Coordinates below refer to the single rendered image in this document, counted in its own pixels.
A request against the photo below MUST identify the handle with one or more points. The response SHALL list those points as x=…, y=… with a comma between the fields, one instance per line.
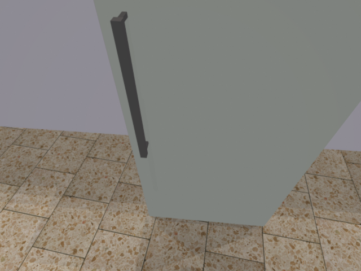
x=122, y=46

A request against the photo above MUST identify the fridge door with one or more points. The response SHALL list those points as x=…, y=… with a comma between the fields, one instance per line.
x=237, y=97

